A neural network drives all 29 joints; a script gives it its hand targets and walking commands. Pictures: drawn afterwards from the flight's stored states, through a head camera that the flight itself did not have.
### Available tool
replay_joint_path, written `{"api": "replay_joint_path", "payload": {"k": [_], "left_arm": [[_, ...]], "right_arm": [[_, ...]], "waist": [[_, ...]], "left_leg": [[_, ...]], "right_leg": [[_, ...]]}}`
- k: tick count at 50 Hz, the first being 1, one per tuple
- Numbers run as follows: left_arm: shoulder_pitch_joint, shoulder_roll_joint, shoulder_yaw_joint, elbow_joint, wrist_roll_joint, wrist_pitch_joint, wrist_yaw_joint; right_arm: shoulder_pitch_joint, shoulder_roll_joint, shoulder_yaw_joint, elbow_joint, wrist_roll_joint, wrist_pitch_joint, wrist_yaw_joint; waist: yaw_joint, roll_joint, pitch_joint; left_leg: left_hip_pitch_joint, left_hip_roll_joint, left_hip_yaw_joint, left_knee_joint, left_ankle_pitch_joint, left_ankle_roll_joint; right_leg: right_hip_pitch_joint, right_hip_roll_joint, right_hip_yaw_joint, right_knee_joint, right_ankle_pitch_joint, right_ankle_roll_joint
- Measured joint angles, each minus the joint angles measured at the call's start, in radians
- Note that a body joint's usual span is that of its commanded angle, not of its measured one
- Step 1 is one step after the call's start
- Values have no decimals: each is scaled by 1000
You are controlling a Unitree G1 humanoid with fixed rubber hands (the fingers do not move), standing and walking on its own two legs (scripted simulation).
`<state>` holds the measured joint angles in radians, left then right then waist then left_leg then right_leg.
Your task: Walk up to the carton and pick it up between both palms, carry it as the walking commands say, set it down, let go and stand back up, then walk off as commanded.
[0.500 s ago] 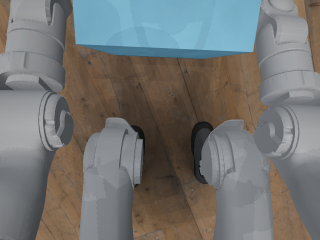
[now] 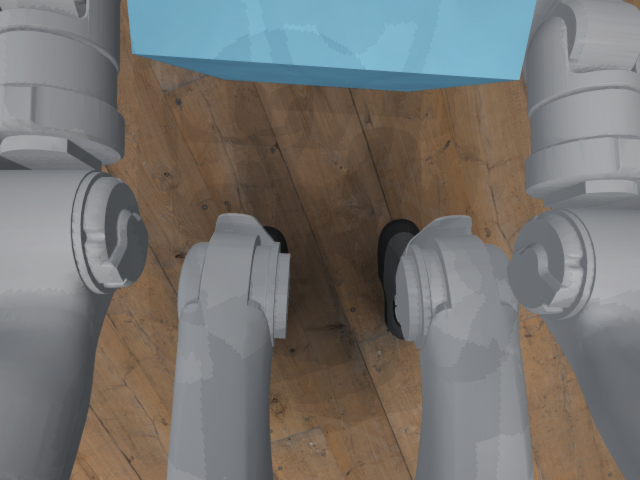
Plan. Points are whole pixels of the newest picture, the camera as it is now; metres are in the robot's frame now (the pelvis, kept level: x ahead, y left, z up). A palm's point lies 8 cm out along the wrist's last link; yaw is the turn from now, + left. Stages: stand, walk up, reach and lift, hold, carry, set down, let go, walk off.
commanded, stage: reach and lift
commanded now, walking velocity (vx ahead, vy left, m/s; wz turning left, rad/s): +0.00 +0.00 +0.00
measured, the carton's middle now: out of the picture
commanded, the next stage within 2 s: none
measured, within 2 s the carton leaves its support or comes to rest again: neither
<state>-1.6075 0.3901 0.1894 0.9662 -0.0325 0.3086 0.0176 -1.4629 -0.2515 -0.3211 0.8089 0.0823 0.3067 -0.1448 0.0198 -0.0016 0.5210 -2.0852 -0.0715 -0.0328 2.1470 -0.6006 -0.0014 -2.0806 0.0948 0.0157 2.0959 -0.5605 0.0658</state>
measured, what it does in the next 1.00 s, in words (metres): rises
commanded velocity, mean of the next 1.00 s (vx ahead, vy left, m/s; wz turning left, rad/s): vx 0.00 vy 0.00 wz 0.00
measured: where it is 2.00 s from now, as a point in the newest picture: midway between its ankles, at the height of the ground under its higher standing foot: (333, 301)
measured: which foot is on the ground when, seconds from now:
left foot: down 0.00-1.00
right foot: down 0.00-1.00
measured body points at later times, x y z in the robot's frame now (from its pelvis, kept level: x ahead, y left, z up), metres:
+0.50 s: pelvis +0.00 +0.00 +0.04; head +0.38 +0.03 +0.27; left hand +0.59 +0.20 -0.11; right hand +0.57 -0.15 -0.12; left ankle +0.11 +0.11 -0.37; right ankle +0.13 -0.13 -0.37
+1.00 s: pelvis -0.02 +0.00 +0.09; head +0.35 +0.02 +0.33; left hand +0.57 +0.19 -0.04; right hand +0.55 -0.16 -0.04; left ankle +0.11 +0.11 -0.37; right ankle +0.13 -0.13 -0.37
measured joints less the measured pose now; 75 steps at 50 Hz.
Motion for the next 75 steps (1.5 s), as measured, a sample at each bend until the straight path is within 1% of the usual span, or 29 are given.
{"api": "replay_joint_path", "payload": {"k": [5, 9, 13, 23, 30, 37, 41, 57, 66, 69, 75], "left_arm": [[-6, -4, 20, -21, 27, 19, -9], [1, -18, 36, -51, 43, 32, -11], [14, -32, 43, -88, 54, 48, -9], [39, -46, 70, -143, 64, 72, -14], [81, -61, 74, -200, 56, 83, -11], [78, -69, 92, -182, 69, 84, -20], [81, -78, 104, -183, 81, 87, -26], [120, -96, 121, -240, 92, 110, -34], [175, -119, 128, -267, 91, 109, -38], [183, -123, 131, -263, 96, 109, -38], [205, -134, 128, -280, 96, 113, -35]], "right_arm": [[-11, 11, -32, -18, -40, 18, 12], [3, 15, -47, -57, -53, 37, 19], [17, 18, -58, -96, -55, 55, 23], [27, 33, -83, -137, -81, 76, 38], [59, 46, -87, -191, -78, 95, 37], [69, 58, -111, -186, -95, 93, 49], [80, 61, -112, -202, -103, 101, 50], [104, 78, -128, -255, -118, 134, 64], [163, 97, -128, -289, -129, 136, 70], [167, 100, -135, -279, -133, 134, 77], [194, 102, -129, -294, -132, 134, 80]], "waist": [[-6, 7, 0], [-3, 4, 0], [1, 0, 1], [-1, 2, 1], [-3, 7, 2], [-10, 11, 0], [-10, 14, 0], [-18, 6, 1], [-22, 7, 0], [-24, 8, 0], [-25, 13, 0]], "left_leg": [[18, -7, -2, -33, 14, 0], [31, -6, -5, -54, 18, 0], [48, -6, -9, -72, 18, 0], [91, -15, -15, -114, 19, -2], [138, -22, -22, -154, 26, -7], [190, -28, -29, -211, 50, -14], [214, -29, -30, -244, 66, -16], [308, -30, -41, -357, 109, -24], [389, -32, -43, -420, 120, -22], [412, -32, -47, -440, 125, -22], [461, -32, -49, -479, 134, -22]], "right_leg": [[22, -5, 1, -31, 7, 1], [36, -2, 2, -54, 12, 1], [54, 0, 1, -75, 14, 1], [100, -1, 3, -117, 10, 1], [148, 2, 6, -154, 14, 0], [200, 0, 8, -208, 35, -3], [222, 1, 12, -237, 50, -5], [314, 5, 17, -348, 93, -10], [395, 5, 24, -410, 102, -10], [420, 5, 24, -431, 107, -11], [469, 6, 28, -471, 115, -11]]}}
